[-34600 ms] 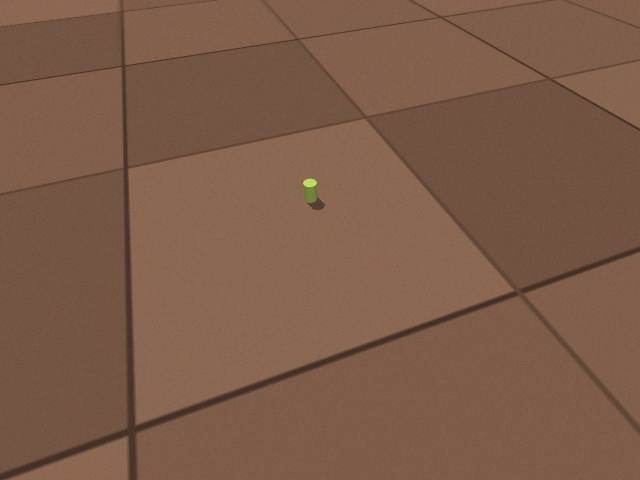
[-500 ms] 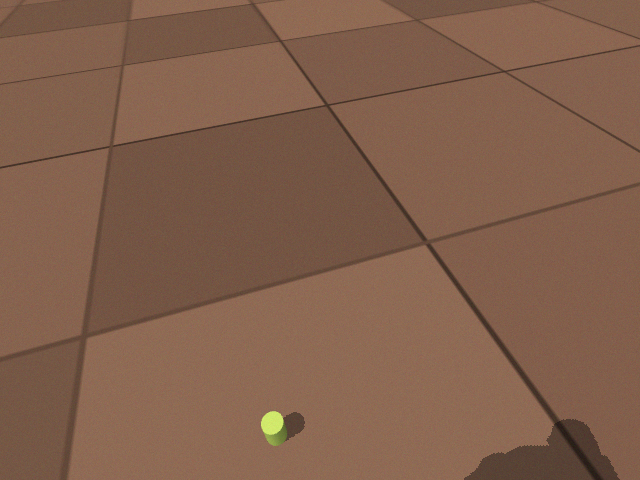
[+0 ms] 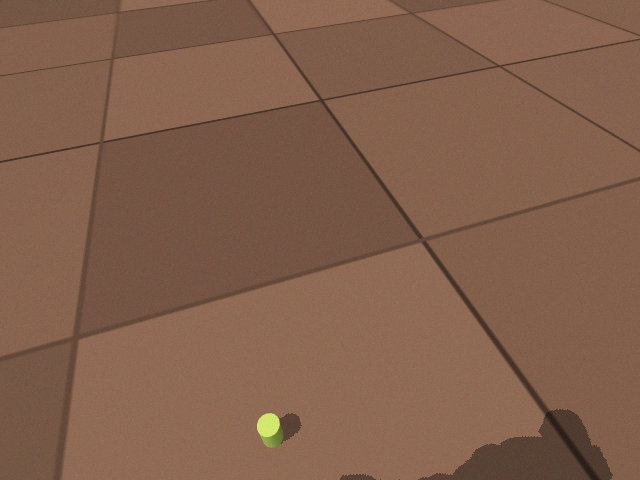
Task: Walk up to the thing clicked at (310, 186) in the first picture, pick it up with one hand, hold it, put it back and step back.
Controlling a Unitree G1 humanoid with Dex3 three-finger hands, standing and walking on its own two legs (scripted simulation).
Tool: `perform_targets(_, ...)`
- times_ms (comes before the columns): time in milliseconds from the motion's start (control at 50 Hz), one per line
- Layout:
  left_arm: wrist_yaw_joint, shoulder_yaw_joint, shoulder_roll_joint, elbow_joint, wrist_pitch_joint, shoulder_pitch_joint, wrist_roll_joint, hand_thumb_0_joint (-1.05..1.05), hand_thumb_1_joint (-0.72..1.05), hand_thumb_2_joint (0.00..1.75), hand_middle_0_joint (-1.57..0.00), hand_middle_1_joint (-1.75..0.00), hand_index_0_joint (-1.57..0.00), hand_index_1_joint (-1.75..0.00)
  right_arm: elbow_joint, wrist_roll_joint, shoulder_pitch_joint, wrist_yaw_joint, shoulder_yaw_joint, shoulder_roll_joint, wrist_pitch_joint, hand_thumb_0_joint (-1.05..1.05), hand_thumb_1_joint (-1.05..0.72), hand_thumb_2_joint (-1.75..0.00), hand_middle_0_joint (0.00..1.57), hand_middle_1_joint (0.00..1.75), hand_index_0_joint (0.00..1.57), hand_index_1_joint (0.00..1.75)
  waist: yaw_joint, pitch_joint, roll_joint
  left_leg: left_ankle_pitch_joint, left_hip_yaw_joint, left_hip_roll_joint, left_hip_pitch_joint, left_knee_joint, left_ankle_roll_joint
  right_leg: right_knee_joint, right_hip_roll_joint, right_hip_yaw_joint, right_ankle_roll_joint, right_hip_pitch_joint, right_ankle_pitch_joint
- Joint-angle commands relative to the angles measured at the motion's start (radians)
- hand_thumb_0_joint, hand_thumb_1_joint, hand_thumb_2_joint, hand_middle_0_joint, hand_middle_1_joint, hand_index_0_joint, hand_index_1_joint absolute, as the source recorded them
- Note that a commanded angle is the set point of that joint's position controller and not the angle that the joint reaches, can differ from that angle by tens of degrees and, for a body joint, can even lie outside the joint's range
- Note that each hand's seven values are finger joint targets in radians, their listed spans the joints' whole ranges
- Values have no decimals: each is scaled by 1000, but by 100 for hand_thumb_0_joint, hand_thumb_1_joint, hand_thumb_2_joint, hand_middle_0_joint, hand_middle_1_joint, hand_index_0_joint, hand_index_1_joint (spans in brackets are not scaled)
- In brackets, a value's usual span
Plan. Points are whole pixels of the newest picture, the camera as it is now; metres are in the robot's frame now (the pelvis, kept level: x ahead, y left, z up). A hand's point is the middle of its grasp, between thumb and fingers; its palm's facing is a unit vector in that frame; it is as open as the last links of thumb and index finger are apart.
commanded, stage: stand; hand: left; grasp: from above
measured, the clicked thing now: (270, 430) +0.44 +0.23 -0.73
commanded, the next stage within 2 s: step back in 0.74 s
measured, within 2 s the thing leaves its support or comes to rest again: neither
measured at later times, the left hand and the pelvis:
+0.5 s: hand out of the picture +0.09 +0.25 -0.15, palm faces +0.01 -0.94 -0.34, open 7.4 cm; pelvis +0.01 +0.00 +0.00, yaw +0 degrees
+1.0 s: hand out of the picture +0.08 +0.29 -0.17, palm faces -0.03 -0.92 -0.38, open 7.4 cm; pelvis -0.03 +0.03 -0.02, yaw +0 degrees
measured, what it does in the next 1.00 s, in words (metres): stands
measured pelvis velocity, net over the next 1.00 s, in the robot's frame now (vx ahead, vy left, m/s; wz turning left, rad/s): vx -0.03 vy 0.03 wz -0.01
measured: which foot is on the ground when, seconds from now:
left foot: down 0.00-1.00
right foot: down 0.00-1.00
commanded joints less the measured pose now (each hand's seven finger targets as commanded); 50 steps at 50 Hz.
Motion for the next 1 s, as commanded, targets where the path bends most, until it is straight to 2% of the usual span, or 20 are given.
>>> perform_targets(0,11,32,208,-65,-21,-43,0,0,90,90,-20,-30,-20,-30,-58,-3,-44,-11,-38,-202,-24,0,-90,-90,20,30,20,30,-2,-84,3,152,-82,112,-2,-39,32,-49,-112,96,-19,23,149)
perform_targets(80,10,30,207,-64,-19,-45,-2,0,90,90,-20,-30,-20,-30,-55,-2,-42,-9,-36,-202,-24,0,-90,-90,20,30,20,30,-2,-73,-4,140,-85,114,-13,-51,29,-46,-109,92,-18,20,122)
perform_targets(100,10,29,204,-65,-20,-39,-2,0,90,90,-20,-30,-20,-30,-58,-2,-49,-9,-39,-212,-25,0,-90,-90,20,30,20,30,2,-94,4,169,-82,118,6,-38,36,-42,-114,94,-19,30,164)
perform_targets(140,10,29,210,-67,-21,-43,-3,0,90,90,-20,-30,-20,-30,-55,-1,-41,-8,-36,-204,-26,0,-90,-90,20,30,20,30,-1,-83,-10,171,-82,115,-3,-47,31,-41,-111,91,-18,26,154)
perform_targets(200,10,29,214,-72,-22,-51,-4,0,90,90,-20,-30,-20,-30,-57,-2,-43,-8,-36,-209,-27,0,-90,-90,20,30,20,30,-4,-99,-5,207,-78,120,5,-40,34,-31,-116,93,-20,40,200)
perform_targets(300,10,27,214,-75,-21,-50,-4,0,90,90,-20,-30,-20,-30,-58,-1,-48,-8,-36,-214,-26,0,-90,-90,20,30,20,30,-2,-96,-1,208,-80,121,8,-43,33,-30,-116,90,-19,36,193)
perform_targets(380,8,26,221,-75,-21,-49,-2,0,90,90,-20,-30,-20,-30,-59,1,-54,-6,-35,-213,-25,0,-90,-90,20,30,20,30,-2,-73,-11,157,-80,117,-5,-48,32,-46,-113,94,-16,19,147)
perform_targets(440,8,25,219,-77,-21,-42,-3,0,90,90,-20,-30,-20,-30,-61,0,-56,-6,-36,-218,-27,0,-90,-90,20,30,20,30,3,-92,4,178,-80,121,4,-48,35,-35,-116,92,-21,34,169)
perform_targets(560,7,24,228,-82,-26,-51,-3,0,90,90,-20,-30,-20,-30,-59,1,-49,-3,-37,-217,-25,0,-90,-90,20,30,20,30,-4,-77,-16,156,-81,119,3,-52,32,-47,-115,98,-20,21,143)
perform_targets(700,4,22,231,-81,-25,-43,-4,0,90,90,-20,-30,-20,-30,-58,0,-41,0,-35,-212,-24,0,-90,-90,20,30,20,30,-5,-58,-11,79,-82,112,-26,-68,28,-62,-111,102,-23,7,67)
perform_targets(720,10,67,310,-97,-16,-23,-17,0,90,90,-20,-30,-20,-30,-80,3,-94,6,-56,-269,-4,0,-90,-90,20,30,20,30,1,55,-28,195,-87,96,-91,45,47,2,-104,121,-30,-98,236)
perform_targets(760,15,74,308,-128,-13,-5,-19,0,90,90,-20,-30,-20,-30,-98,17,-52,8,-56,-246,6,0,-90,-90,20,30,20,30,-10,-30,-40,224,-57,75,-83,131,48,33,-126,133,-66,-62,320)
perform_targets(800,15,83,317,-161,-9,-16,-18,0,90,90,-20,-30,-20,-30,-117,18,-31,10,-61,-234,15,0,-90,-90,20,30,20,30,-14,-121,-75,167,-29,32,-72,249,42,33,-181,183,-124,-51,366)
perform_targets(820,15,83,322,-185,-7,-35,-14,0,90,90,-20,-30,-20,-30,-127,17,-19,12,-63,-229,21,0,-90,-90,20,30,20,30,-20,-141,-102,102,-2,7,-86,302,36,28,-221,219,-156,-59,371)
perform_targets(840,18,86,332,-206,-3,-61,-9,0,90,90,-20,-30,-20,-30,-131,15,-2,13,-67,-226,27,0,-90,-90,20,30,20,30,-21,-149,-136,-16,11,-18,-109,370,32,30,-265,250,-195,-69,380)
perform_targets(880,21,90,346,-248,4,-86,6,0,90,90,-20,-30,-20,-30,-158,8,21,15,-78,-223,43,0,-90,-90,20,30,20,30,-18,-127,-197,-318,-15,-52,-151,545,43,44,-334,291,-263,-144,385)
perform_targets(900,23,91,348,-265,7,-104,12,0,90,90,-20,-30,-20,-30,-167,9,46,18,-81,-224,49,0,-90,-90,20,30,20,30,-29,-113,-217,-363,-46,-35,-160,575,52,60,-344,288,-269,-176,379)
perform_targets(920,25,88,337,-280,9,-116,13,0,90,90,-20,-30,-20,-30,-177,15,51,20,-83,-229,49,0,-90,-90,20,30,20,30,-35,-109,-211,-350,-54,-29,-165,565,56,91,-323,262,-254,-180,394)
perform_targets(960,25,78,313,-300,16,-129,13,0,90,90,-20,-30,-20,-30,-181,14,91,16,-84,-225,36,0,-90,-90,20,30,20,30,-47,-130,-186,-205,-17,-20,-173,360,52,178,-250,201,-183,-111,373)
perform_targets(980,21,76,309,-308,26,-123,6,0,90,90,-20,-30,-20,-30,-179,4,106,14,-86,-229,27,0,-90,-90,20,30,20,30,-53,-125,-138,-2,-4,-4,-141,188,44,238,-203,167,-137,-116,310)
